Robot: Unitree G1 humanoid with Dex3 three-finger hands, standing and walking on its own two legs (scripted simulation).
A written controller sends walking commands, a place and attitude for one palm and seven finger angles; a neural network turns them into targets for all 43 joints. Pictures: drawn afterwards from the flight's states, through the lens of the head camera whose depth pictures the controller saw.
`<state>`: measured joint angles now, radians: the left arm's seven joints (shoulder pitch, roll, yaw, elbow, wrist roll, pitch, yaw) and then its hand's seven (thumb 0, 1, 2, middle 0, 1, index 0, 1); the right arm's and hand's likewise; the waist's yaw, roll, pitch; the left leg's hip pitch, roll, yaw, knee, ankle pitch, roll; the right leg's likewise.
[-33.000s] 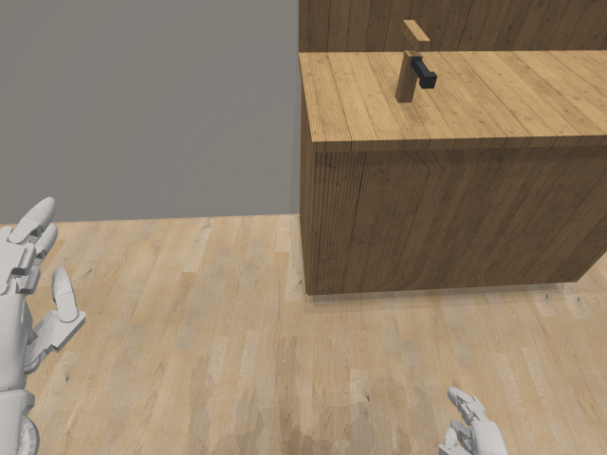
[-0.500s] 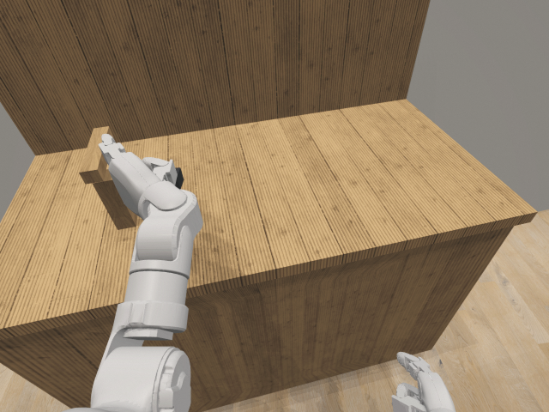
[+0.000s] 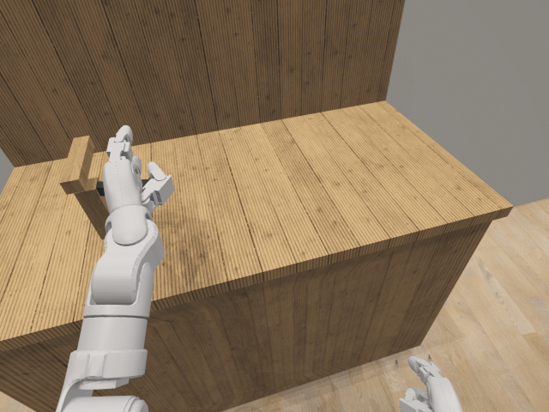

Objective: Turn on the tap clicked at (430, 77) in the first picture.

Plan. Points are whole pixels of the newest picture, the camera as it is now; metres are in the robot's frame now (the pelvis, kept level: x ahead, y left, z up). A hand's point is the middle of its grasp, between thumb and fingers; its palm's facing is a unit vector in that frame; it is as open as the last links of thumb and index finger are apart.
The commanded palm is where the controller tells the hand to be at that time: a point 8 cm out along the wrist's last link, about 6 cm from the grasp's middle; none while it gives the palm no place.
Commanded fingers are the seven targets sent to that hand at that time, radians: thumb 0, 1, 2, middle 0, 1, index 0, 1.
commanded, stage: draw the hand back beside the body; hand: left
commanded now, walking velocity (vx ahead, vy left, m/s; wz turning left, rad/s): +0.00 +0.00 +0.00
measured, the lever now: (157, 186) +0.45 +0.26 +0.11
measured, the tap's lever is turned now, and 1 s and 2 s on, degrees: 75 75 75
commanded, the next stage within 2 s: step back with the hand held close in 1.30 s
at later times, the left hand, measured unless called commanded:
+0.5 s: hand (118, 244) +0.26 +0.22 +0.17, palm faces +0.28 -0.93 -0.24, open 7.6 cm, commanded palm +0.22 +0.27 +0.18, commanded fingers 0.00 0.90 0.90 -0.19 -0.25 -0.19 -0.25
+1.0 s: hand (54, 294) +0.20 +0.27 +0.16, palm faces +0.37 -0.87 -0.31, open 7.4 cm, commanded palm +0.15 +0.32 +0.17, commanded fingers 0.00 0.90 0.90 -0.20 -0.30 -0.20 -0.30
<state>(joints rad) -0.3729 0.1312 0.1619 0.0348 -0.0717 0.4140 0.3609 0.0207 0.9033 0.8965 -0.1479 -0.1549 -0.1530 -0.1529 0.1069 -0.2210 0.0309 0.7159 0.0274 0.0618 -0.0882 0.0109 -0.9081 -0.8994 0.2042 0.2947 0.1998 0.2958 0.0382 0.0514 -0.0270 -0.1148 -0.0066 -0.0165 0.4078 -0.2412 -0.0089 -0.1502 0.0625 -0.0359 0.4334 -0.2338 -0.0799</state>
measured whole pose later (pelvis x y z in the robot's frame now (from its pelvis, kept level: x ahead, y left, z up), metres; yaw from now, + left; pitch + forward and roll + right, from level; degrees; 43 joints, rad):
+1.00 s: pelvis -0.01 +0.04 +0.01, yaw +0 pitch -6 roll -1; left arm 0.38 0.32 0.24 -0.33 -0.08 -0.13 0.09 0.02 0.89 0.90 -0.20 -0.29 -0.21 -0.29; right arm 0.17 -0.22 0.02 0.64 0.00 -0.08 -0.02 0.01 -0.91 -0.90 0.20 0.29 0.20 0.30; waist 0.07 0.05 0.05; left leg -0.02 -0.03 0.00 0.33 -0.20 0.03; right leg -0.03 0.04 -0.02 0.29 -0.15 -0.03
